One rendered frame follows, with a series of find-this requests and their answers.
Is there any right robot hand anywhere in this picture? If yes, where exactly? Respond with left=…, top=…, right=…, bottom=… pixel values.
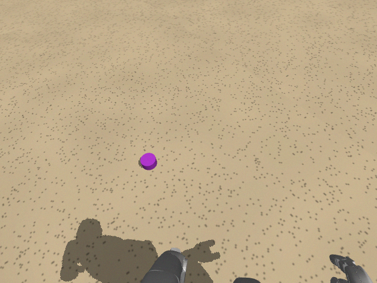
left=329, top=254, right=373, bottom=283

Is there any tin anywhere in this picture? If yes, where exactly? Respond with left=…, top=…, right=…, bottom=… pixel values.
left=140, top=153, right=157, bottom=170

